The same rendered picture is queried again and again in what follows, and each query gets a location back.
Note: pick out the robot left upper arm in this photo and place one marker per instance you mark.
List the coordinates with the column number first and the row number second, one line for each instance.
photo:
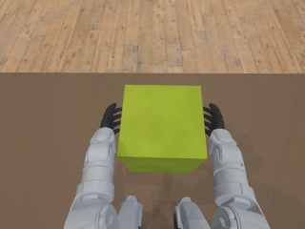
column 97, row 216

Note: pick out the robot left thigh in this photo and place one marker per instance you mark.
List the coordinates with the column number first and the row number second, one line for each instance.
column 130, row 215

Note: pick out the robot right forearm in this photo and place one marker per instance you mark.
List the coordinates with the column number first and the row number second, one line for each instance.
column 230, row 177

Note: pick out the robot left forearm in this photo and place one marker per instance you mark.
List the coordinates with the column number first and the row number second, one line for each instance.
column 97, row 175

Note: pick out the robot thigh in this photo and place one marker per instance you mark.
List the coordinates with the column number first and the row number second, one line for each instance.
column 189, row 216
column 130, row 215

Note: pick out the left robot hand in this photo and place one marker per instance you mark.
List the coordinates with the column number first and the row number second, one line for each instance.
column 109, row 118

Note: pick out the right robot hand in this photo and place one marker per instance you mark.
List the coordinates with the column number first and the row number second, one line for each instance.
column 215, row 118

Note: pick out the carton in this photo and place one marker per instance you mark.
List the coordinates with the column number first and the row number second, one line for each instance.
column 162, row 129

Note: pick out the robot right thigh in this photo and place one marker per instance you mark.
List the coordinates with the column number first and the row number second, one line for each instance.
column 189, row 216

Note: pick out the robot right upper arm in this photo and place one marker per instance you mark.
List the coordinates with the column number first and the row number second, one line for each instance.
column 230, row 217

